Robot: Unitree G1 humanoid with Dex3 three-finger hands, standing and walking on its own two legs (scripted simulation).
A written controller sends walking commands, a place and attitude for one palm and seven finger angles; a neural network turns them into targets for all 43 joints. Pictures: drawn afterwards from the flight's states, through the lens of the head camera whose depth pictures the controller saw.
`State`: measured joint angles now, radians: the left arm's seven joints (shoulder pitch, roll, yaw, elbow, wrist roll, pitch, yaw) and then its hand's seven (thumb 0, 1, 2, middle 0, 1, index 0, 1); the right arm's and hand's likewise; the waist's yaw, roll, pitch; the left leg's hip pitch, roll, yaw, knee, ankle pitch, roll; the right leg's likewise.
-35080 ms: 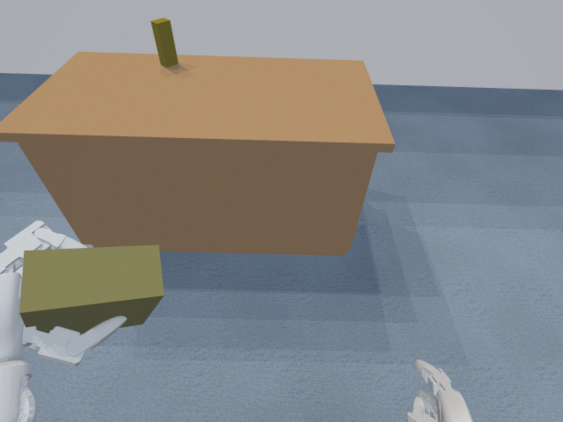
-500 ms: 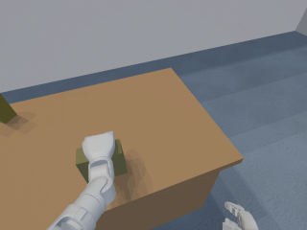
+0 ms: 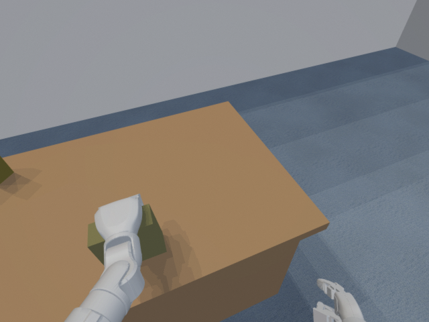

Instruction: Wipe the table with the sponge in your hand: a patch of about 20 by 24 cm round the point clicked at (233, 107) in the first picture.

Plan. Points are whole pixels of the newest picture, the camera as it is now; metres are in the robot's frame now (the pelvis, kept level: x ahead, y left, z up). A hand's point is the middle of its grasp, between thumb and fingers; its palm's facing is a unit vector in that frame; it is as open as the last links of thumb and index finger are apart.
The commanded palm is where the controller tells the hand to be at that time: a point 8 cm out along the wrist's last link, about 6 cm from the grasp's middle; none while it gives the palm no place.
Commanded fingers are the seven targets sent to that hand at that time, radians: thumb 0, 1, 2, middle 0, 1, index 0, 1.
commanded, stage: slide back across to the middle lane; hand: left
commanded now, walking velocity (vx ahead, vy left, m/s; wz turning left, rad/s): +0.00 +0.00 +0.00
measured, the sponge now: (132, 243) +0.29 +0.22 -0.05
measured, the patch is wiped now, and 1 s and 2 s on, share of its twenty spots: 1.00 1.00 1.00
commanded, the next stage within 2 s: wipe forward along the middle lane in 0.32 s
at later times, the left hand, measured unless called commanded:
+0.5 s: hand (107, 244) +0.27 +0.25 -0.01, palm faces -0.08 -0.09 -0.99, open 9.8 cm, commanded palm +0.24 +0.25 +0.03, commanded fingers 0.00 0.10 1.30 -1.20 -1.60 -1.20 -1.60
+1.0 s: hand (103, 226) +0.31 +0.28 -0.01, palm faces -0.12 -0.02 -0.99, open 9.8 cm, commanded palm +0.29 +0.28 +0.01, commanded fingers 0.00 0.10 1.30 -1.20 -1.60 -1.20 -1.60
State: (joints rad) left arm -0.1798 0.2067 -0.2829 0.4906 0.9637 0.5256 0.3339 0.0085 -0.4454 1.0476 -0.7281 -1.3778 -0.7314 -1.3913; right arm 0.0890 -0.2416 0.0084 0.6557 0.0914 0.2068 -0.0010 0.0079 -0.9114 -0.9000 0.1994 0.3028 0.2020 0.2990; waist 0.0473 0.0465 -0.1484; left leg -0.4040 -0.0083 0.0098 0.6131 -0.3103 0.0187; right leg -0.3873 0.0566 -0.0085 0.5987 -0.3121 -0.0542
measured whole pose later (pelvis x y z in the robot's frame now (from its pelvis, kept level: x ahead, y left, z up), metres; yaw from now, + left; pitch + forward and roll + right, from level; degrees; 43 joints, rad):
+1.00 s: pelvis -0.03 -0.01 -0.01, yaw +1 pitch +11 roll -1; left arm -0.41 0.35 -0.10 0.80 1.01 0.30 0.30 0.00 -0.48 1.07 -0.77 -1.35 -0.77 -1.36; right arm 0.17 -0.26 -0.01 0.70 0.08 0.12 -0.05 0.01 -0.91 -0.90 0.20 0.30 0.20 0.30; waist 0.03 0.06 -0.15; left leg -0.61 0.00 -0.02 0.73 -0.30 0.01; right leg -0.58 0.06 -0.05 0.70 -0.31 -0.07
